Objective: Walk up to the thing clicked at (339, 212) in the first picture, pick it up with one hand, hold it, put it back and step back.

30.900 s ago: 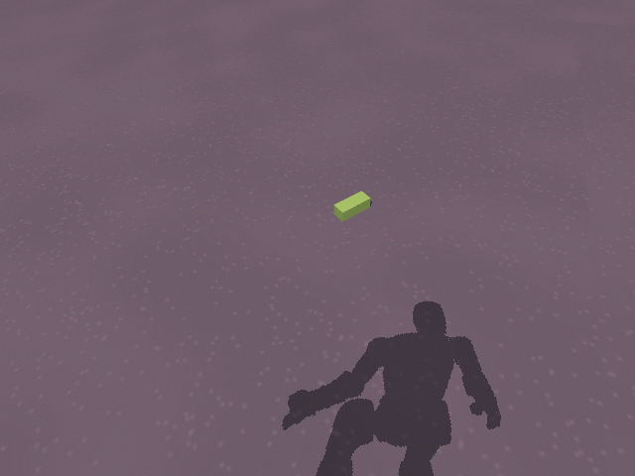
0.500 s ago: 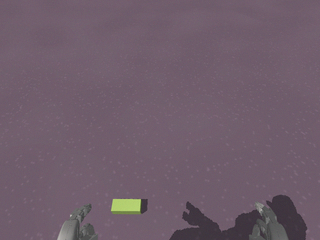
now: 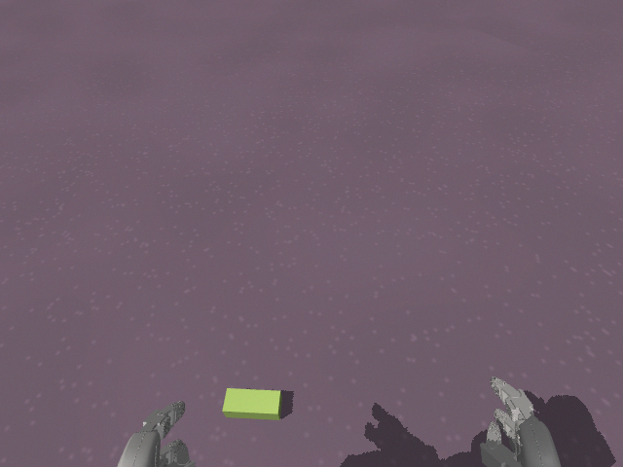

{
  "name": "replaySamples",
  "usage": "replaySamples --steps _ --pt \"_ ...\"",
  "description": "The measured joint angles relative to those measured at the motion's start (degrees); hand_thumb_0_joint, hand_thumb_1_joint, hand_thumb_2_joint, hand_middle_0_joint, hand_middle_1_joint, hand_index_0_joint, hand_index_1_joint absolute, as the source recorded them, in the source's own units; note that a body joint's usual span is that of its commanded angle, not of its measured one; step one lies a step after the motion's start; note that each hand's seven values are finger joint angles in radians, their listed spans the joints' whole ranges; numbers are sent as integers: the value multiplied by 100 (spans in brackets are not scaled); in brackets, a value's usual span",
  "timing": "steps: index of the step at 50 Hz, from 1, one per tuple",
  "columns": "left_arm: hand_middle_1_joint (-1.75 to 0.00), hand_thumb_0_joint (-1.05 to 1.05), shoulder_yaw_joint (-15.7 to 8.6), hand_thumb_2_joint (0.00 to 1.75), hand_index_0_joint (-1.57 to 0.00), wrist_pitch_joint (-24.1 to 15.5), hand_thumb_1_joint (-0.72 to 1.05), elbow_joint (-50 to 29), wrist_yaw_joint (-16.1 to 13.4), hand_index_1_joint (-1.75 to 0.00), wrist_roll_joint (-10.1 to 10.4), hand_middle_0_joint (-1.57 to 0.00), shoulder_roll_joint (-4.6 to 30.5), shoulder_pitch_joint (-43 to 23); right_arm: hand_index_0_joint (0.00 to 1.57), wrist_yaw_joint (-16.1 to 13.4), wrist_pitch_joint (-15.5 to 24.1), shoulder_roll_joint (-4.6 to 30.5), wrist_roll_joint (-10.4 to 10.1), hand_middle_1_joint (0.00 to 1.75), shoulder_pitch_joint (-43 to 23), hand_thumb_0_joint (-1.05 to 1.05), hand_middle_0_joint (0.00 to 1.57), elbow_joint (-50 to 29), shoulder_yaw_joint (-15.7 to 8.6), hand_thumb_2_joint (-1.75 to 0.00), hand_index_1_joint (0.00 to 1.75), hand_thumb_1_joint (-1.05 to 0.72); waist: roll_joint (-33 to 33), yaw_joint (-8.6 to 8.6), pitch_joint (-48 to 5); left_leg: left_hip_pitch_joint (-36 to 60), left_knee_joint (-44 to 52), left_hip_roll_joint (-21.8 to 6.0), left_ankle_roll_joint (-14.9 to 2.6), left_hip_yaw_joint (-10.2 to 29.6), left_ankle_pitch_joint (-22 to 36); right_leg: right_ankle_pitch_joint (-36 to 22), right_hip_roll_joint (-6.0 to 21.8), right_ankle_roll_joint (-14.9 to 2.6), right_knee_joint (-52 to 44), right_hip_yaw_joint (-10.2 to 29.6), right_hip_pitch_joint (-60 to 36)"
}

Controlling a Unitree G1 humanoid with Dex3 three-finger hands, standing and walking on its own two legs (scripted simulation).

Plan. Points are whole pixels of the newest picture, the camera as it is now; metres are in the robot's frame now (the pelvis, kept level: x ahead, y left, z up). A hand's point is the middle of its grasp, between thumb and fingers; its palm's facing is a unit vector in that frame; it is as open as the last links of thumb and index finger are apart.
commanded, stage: home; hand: left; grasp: from above
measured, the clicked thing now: (253, 404) +0.45 +0.22 -0.69
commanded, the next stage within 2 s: stand in 1.52 s
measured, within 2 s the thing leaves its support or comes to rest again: neither
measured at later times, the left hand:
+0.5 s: hand out of the picture +0.16 +0.18 -0.05, palm faces +0.04 -0.98 -0.21, open 7.4 cm
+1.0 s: hand (192, 463) +0.17 +0.18 -0.05, palm faces +0.04 -0.98 -0.21, open 7.4 cm
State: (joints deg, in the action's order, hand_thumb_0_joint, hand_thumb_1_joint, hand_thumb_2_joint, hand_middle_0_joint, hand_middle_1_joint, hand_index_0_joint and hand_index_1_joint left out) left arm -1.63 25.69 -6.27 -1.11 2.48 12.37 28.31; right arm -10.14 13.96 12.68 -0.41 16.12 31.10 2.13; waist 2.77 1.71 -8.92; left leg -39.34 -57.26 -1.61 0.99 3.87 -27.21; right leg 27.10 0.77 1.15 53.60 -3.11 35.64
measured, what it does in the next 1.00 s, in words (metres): stands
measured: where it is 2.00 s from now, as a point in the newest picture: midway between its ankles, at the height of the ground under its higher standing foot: outside the picture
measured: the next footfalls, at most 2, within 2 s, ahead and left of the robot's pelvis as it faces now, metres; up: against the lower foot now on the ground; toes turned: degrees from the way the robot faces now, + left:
none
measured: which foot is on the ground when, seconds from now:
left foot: down 0.00-1.00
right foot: down 0.00-1.00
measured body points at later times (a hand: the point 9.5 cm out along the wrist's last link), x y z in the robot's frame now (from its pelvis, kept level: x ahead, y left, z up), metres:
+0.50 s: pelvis +0.00 +0.00 +0.00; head +0.01 +0.00 +0.45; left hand +0.16 +0.23 -0.03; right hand +0.16 -0.25 -0.06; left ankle +0.01 +0.13 -0.68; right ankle +0.00 -0.14 -0.68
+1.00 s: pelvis +0.00 +0.00 +0.00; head +0.02 +0.00 +0.45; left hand +0.16 +0.23 -0.03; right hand +0.16 -0.24 -0.07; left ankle +0.01 +0.13 -0.68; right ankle +0.00 -0.14 -0.68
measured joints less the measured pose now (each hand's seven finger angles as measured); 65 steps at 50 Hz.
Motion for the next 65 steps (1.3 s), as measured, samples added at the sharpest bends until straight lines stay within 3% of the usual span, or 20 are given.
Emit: replaySamples --steps 65 --pt "-30 2 1 89 -20 7 90 -127 -15 -30 37 -20 20 48 21 -12 -58 -4 -23 30 52 2 20 -6 -63 -89 30 -90 18 20 -47 -80 -91 -17 -7 -26 -102 83 -20 11 81 35 91"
